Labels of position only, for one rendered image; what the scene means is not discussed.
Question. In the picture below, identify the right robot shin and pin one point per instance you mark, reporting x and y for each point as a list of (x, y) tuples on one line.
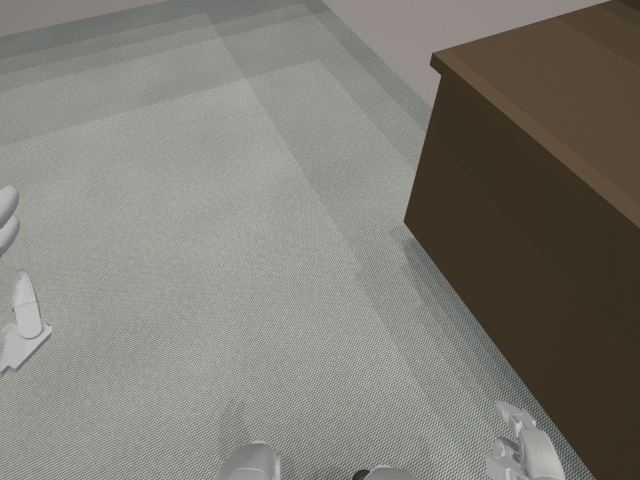
[(376, 467)]

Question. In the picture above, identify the left robot thigh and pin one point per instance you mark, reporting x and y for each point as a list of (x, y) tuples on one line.
[(255, 461)]

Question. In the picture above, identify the right robot hand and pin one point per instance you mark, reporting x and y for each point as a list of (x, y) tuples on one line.
[(534, 457)]

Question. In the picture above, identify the counter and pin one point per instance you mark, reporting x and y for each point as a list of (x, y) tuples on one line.
[(527, 199)]

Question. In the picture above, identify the left robot hand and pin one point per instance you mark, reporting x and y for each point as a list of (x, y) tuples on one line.
[(18, 343)]

